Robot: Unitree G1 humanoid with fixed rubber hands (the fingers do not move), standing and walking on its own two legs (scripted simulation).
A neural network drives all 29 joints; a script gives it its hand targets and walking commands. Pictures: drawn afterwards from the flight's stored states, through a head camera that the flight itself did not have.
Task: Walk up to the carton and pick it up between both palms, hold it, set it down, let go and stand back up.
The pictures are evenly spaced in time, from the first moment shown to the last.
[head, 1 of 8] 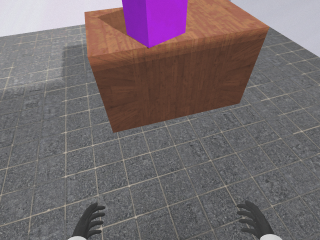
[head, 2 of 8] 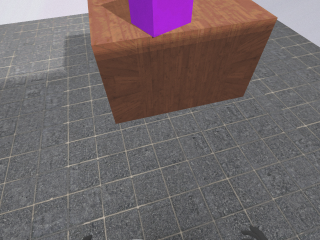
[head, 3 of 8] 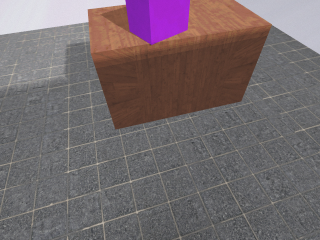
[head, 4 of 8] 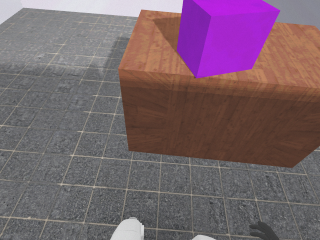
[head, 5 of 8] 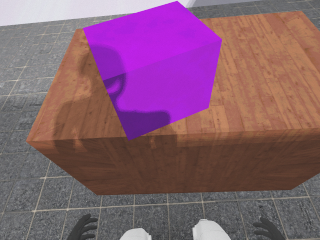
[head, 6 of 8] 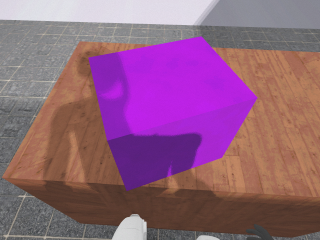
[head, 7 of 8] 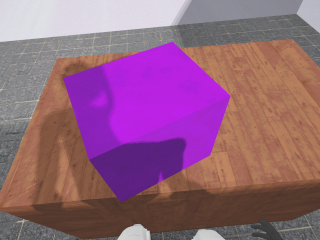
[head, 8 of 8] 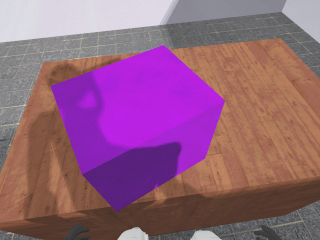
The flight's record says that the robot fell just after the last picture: no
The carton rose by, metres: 0.00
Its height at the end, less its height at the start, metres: +0.00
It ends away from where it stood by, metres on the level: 0.00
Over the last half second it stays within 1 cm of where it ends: yes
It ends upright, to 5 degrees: yes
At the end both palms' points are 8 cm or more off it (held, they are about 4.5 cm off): yes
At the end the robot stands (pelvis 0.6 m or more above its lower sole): yes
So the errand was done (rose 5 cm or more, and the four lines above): no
